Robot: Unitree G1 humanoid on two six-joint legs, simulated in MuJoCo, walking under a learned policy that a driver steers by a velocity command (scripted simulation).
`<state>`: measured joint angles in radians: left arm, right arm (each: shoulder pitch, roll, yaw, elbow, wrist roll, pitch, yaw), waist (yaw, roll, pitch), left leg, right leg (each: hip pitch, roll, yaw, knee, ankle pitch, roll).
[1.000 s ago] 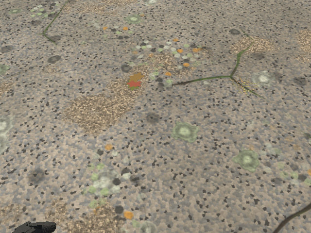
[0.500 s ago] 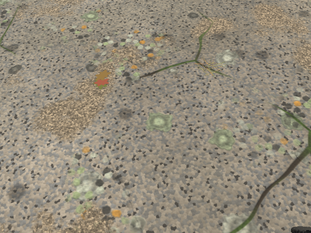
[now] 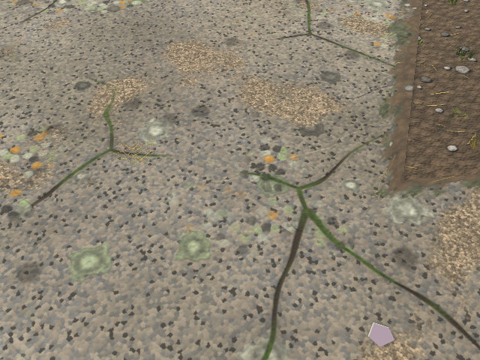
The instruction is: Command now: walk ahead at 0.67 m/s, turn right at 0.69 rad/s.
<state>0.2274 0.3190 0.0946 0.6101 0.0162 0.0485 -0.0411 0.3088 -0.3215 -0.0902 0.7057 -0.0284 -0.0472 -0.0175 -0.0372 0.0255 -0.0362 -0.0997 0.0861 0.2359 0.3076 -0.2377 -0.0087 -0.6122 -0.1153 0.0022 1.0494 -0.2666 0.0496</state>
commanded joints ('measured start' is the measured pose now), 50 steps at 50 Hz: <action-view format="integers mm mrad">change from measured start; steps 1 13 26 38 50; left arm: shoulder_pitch -164 153 230 -27 -124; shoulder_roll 39 143 86 56 126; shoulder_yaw -9 -16 -59 -104 -79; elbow -113 41 197 12 -65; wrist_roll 31 17 12 76 11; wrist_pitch -8 -94 -181 -138 -138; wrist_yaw -72 31 54 37 45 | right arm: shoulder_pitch -7 -84 -270 79 112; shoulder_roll -155 -87 -5 -111 -234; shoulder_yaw -34 21 73 6 -44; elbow -42 -76 -66 84 78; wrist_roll -23 -10 17 16 24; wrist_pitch -15 -13 17 -3 -29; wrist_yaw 23 69 102 22 22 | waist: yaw -19 89 45 86 53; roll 103 -115 -84 -156 37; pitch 90 38 135 153 -78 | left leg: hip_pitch -55 -774 -481 -185 -7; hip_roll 258 67 -131 9 -83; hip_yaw -147 -244 -41 -773 -625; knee -228 916 422 -143 246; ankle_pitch -377 -29 320 -133 775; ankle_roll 107 52 143 375 160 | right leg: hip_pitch -13 652 663 -72 474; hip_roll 28 -122 -37 28 158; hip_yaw -46 394 -185 111 20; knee -171 -832 -950 266 -543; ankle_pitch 0 -274 1124 -69 177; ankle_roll -53 -216 -56 -19 -35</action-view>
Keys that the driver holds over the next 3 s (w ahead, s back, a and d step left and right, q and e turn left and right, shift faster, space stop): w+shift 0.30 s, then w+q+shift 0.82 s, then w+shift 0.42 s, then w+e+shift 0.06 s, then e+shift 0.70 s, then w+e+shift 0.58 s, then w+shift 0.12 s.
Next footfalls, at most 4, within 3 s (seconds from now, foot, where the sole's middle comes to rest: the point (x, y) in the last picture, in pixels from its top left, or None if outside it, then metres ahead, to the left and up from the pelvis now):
0.16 right None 0.12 -0.18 -0.79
0.62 left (293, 344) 0.57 -0.12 -0.79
1.04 right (306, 215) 1.02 -0.22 -0.78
1.48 left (190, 175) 1.24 0.19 -0.79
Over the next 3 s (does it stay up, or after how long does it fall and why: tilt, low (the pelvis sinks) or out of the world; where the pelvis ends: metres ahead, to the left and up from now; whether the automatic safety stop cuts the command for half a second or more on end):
stays up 1.85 0.24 -0.05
